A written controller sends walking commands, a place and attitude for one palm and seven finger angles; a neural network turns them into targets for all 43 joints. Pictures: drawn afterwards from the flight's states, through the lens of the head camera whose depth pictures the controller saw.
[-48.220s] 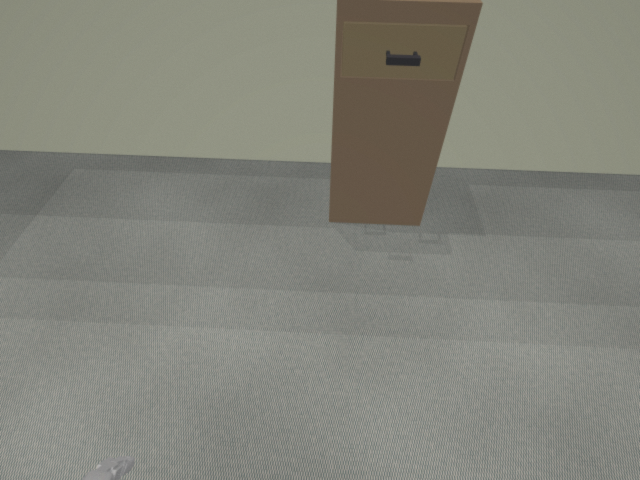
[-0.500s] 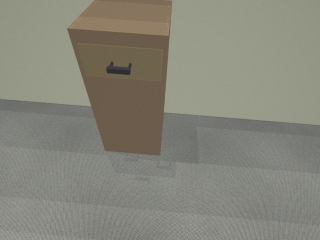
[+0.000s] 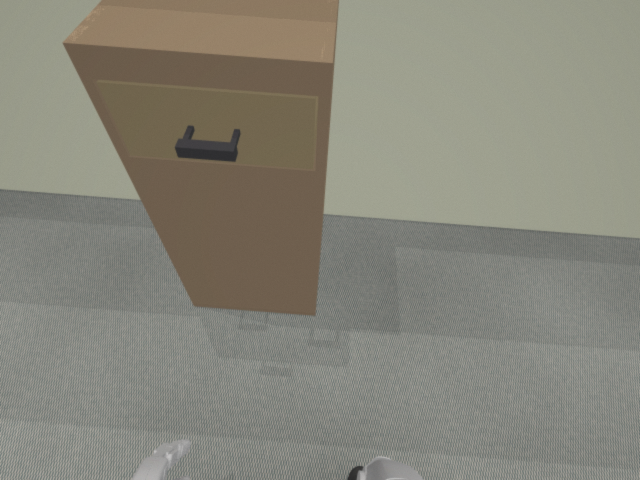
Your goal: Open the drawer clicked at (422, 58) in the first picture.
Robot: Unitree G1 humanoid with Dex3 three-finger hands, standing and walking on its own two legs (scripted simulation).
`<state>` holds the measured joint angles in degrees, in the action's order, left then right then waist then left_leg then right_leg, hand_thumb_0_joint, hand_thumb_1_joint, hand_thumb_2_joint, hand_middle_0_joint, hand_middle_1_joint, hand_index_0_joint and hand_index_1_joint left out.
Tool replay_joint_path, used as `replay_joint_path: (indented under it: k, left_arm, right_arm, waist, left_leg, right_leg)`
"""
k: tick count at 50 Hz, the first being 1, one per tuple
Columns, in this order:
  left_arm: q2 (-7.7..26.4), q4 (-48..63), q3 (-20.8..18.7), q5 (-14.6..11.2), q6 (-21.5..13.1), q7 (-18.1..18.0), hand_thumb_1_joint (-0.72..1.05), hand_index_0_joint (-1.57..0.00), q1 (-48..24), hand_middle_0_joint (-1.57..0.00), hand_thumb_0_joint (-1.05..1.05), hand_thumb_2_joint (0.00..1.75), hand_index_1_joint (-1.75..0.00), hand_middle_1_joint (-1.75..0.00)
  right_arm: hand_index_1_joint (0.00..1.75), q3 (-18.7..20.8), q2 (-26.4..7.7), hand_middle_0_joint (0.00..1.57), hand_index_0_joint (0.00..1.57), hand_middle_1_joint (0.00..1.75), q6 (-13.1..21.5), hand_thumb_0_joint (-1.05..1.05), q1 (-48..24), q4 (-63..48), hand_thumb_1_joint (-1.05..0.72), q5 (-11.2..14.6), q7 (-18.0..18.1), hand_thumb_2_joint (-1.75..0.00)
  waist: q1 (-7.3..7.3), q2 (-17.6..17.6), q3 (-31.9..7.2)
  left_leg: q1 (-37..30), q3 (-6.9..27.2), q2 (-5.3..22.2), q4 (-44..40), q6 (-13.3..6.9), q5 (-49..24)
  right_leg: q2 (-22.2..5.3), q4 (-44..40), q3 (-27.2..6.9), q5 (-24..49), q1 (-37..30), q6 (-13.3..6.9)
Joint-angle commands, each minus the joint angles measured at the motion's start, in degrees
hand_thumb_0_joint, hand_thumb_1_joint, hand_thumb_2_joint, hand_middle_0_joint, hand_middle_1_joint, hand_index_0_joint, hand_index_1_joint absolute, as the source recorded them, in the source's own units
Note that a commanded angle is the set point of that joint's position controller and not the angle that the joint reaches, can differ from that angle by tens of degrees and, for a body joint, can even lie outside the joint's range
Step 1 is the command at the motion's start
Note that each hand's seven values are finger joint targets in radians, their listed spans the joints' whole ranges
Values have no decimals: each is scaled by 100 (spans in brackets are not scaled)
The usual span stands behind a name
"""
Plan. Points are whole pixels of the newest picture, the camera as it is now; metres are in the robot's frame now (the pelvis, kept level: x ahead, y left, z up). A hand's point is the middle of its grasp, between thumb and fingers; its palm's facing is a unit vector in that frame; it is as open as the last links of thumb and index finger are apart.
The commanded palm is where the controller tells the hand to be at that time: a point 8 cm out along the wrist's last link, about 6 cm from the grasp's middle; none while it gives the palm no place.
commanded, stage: take the last steps up to it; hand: left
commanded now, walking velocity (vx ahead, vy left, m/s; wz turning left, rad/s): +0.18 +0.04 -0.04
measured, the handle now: (210, 141) +0.65 +0.20 +0.01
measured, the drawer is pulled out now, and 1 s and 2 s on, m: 0.00 0.00 0.00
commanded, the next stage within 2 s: come to a stop and stand still in 0.08 s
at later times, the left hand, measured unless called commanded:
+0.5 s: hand (173, 458) +0.17 +0.20 -0.15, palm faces +0.01 -0.97 -0.25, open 7.4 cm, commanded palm none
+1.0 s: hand (188, 450) +0.18 +0.18 -0.15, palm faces -0.07 -0.97 -0.25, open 7.4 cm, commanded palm none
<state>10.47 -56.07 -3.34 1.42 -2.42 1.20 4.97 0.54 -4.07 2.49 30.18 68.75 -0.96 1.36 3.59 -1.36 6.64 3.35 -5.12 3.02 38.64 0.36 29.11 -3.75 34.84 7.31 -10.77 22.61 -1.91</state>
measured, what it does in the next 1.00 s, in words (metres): walks ahead: left foot, then right foot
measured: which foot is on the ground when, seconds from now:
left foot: up 0.00-0.20, down 0.22-1.00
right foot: down 0.00-0.62, up 0.64-0.86, down 0.88-1.00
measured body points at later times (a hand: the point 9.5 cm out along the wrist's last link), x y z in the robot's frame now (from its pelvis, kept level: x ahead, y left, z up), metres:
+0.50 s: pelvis +0.12 +0.00 +0.02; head +0.18 +0.00 +0.46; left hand +0.17 +0.25 -0.13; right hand +0.19 -0.25 -0.13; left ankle +0.10 +0.13 -0.70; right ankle +0.09 -0.12 -0.71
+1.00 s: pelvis +0.11 -0.01 +0.01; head +0.16 -0.02 +0.46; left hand +0.18 +0.23 -0.14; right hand +0.14 -0.26 -0.14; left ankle +0.11 +0.11 -0.71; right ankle +0.08 -0.14 -0.72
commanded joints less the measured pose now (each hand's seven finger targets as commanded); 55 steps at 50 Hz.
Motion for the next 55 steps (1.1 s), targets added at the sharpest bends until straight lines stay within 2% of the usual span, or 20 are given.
replay_joint_path:
  k: [1, 3, 8, 9, 11, 14, 16, 18, 21, 23, 27, 29, 31, 32, 42, 44, 45, 49, 51, 55]
  left_arm:
    - [1283, -371, -293, -104, 42, -220, 90, -20, 1878, -20, 0, 90, -30, -30]
    - [718, -88, -169, 5, 6, -297, 90, -20, 926, -20, 0, 90, -30, -30]
    - [631, 83, -210, -32, -4, -180, 90, -20, 457, -20, 0, 90, -30, -30]
    - [452, 94, -162, -48, 35, -159, 90, -20, 537, -20, 0, 90, -30, -30]
    - [99, 336, -38, -126, 111, -152, 90, -20, 352, -20, 0, 90, -30, -30]
    - [312, 119, -37, -37, 126, -153, 90, -20, 589, -20, 0, 90, -30, -30]
    - [569, -63, -79, -30, 102, -205, 90, -20, 1133, -20, 0, 90, -30, -30]
    - [1023, -86, -149, -38, 76, -280, 90, -20, 1364, -20, 0, 90, -30, -30]
    - [1185, 52, -202, -28, 170, -298, 90, -20, 1149, -20, 0, 90, -30, -30]
    - [1257, 22, -221, 8, 247, -343, 90, -20, 1201, -20, 0, 90, -30, -30]
    - [1303, 221, -256, 21, 329, -351, 90, -20, 696, -20, 0, 90, -30, -30]
    - [1163, 262, -220, -67, 325, -339, 90, -20, 638, -20, 0, 90, -30, -30]
    - [705, 373, -71, -140, 346, -364, 90, -20, 875, -20, 0, 90, -30, -30]
    - [743, 358, -90, -95, 383, -381, 90, -20, 889, -20, 0, 90, -30, -30]
    - [806, 260, -95, -12, 397, -186, 90, -20, 1318, -20, 0, 90, -30, -30]
    - [1497, 335, -141, 49, 290, -232, 90, -20, 1046, -20, 0, 90, -30, -30]
    - [1521, 365, -83, 42, 269, -223, 90, -20, 838, -20, 0, 90, -30, -30]
    - [1108, 289, -15, -54, 234, -279, 90, -20, 471, -20, 0, 90, -30, -30]
    - [869, 219, 33, -129, 224, -292, 90, -20, 727, -20, 0, 90, -30, -30]
    - [829, -10, 71, -102, 265, -292, 90, -20, 830, -20, 0, 90, -30, -30]
  right_arm:
    - [30, 227, -622, 20, 20, 30, 79, 0, -689, -792, -90, 83, -21, -90]
    - [30, 220, -437, 20, 20, 30, -58, 0, -763, -821, -90, -4, -25, -90]
    - [30, 163, -250, 20, 20, 30, -101, 0, 95, -503, -90, -64, -106, -90]
    - [30, 212, -452, 20, 20, 30, -54, 0, 322, -472, -90, -71, -87, -90]
    - [30, 358, -1364, 20, 20, 30, -14, 0, 179, -708, -90, -145, 34, -90]
    - [30, 292, -1422, 20, 20, 30, 6, 0, -1211, -1108, -90, -137, 111, -90]
    - [30, 323, -1340, 20, 20, 30, -48, 0, -1297, -1145, -90, -14, 151, -90]
    - [30, 395, -1301, 20, 20, 30, -151, 0, -1186, -1313, -90, 73, 146, -90]
    - [30, 467, -1322, 20, 20, 30, -326, 0, -1434, -1366, -90, 49, 117, -90]
    - [30, 437, -1165, 20, 20, 30, -410, 0, -1861, -1490, -90, 72, 66, -90]
    - [30, 399, -1128, 20, 20, 30, -473, 0, -1850, -1409, -90, 91, 6, -90]
    - [30, 428, -1331, 20, 20, 30, -386, 0, -1554, -1330, -90, 43, 1, -90]
    - [30, 565, -2116, 20, 20, 30, -350, 0, -1330, -1393, -90, -23, 90, -90]
    - [30, 523, -2139, 20, 20, 30, -364, 0, -1332, -1395, -90, -65, 85, -90]
    - [30, 466, -1831, 20, 20, 30, -345, 0, -1988, -1535, -90, -34, 116, -90]
    - [30, 343, -1217, 20, 20, 30, -399, 0, -1874, -1686, -90, 77, 0, -90]
    - [30, 336, -1278, 20, 20, 30, -438, 0, -1863, -1605, -90, 53, -22, -90]
    - [30, 285, -1163, 20, 20, 30, -359, 0, -1510, -1278, -90, 38, -20, -90]
    - [30, 261, -1395, 20, 20, 30, -235, 0, -1436, -1132, -90, 9, 21, -90]
    - [30, 205, -1348, 20, 20, 30, -197, 0, -1663, -991, -90, 6, 34, -90]
  waist:
    - [-914, -452, -306]
    - [-323, -710, 40]
    - [131, -28, -521]
    - [183, 507, -652]
    - [185, 2447, -311]
    - [-370, 972, -177]
    - [-401, 572, -815]
    - [-314, -170, -1293]
    - [-335, -635, -1192]
    - [-507, -1402, -858]
    - [-306, -788, -845]
    - [-145, -271, -1252]
    - [-80, 1545, -1614]
    - [-49, 1127, -1560]
    - [-569, 693, -1043]
    - [-377, -1279, -782]
    - [-376, -990, -727]
    - [-141, -1147, -768]
    - [-237, 82, -940]
    - [-371, 770, -590]
  left_leg:
    - [3437, 444, 308, 3579, -62, 350]
    - [2595, 787, 702, 2671, -30, 197]
    - [252, -331, 109, -318, 177, -1528]
    - [-187, 17, 192, -889, 190, -1276]
    - [613, 2723, 2080, -2748, -820, -1193]
    - [1218, 1198, 1422, -1754, -716, -4876]
    - [427, 351, 748, -723, -168, -5979]
    - [785, -16, 337, -276, 81, -4689]
    - [1027, -99, 96, 126, 151, -3473]
    - [1940, 20, -242, 604, 205, -183]
    - [1623, 197, -196, -428, 184, -563]
    - [327, 287, 153, -1609, 88, -3457]
    - [-580, 2152, 2080, -1589, -1174, -7741]
    - [-257, 1643, 2068, -1454, -1409, -6965]
    - [1028, 849, 951, -1064, -418, -3423]
    - [1604, 211, -126, -80, 143, -277]
    - [1395, 378, -84, 383, 105, 221]
    - [995, 457, 0, -602, 43, -1374]
    - [386, 848, 473, -1246, -107, -3727]
    - [761, 839, 526, -1632, -107, -3036]
  right_leg:
    - [-2209, -1983, -3074, -92, -2381, -1371]
    - [-1837, -1935, -2077, 136, -524, -1002]
    - [-822, -1569, -915, -1552, 659, -529]
    - [-504, -875, -711, -1907, 942, -371]
    - [289, 1240, -250, -2122, 1099, 200]
    - [50, 416, -466, -1379, -297, 200]
    - [-12, -540, -568, 1638, -963, 179]
    - [-660, -92, -1041, 5115, -1670, -56]
    - [-846, -158, -1074, 5919, -1825, -249]
    - [-1357, -594, -1564, 6524, -2222, -747]
    - [-1158, -625, -1330, 4994, -2183, -666]
    - [-681, -59, -901, 3600, -1607, -83]
    - [314, 1764, -668, -2315, -106, 396]
    - [271, 2435, -1095, -2709, -278, 257]
    - [264, -788, -588, -81, -1589, 227]
    - [-1325, -1896, -2459, 1108, -1282, -379]
    - [-1512, -1901, -2403, 1046, -865, -717]
    - [-647, -1127, -1416, 1843, -1177, -374]
    - [-224, -618, -1038, 1784, -1156, 12]
    - [-106, -1022, -1049, 690, -1351, 100]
